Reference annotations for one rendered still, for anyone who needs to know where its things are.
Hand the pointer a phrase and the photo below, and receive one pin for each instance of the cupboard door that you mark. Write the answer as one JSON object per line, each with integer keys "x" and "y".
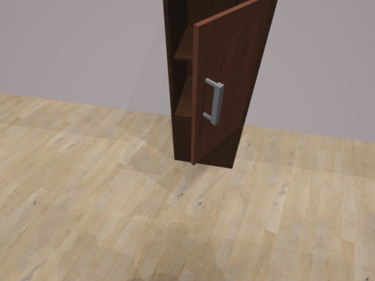
{"x": 225, "y": 50}

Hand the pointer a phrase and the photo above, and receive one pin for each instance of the handle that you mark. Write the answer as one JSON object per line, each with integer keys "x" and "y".
{"x": 217, "y": 101}

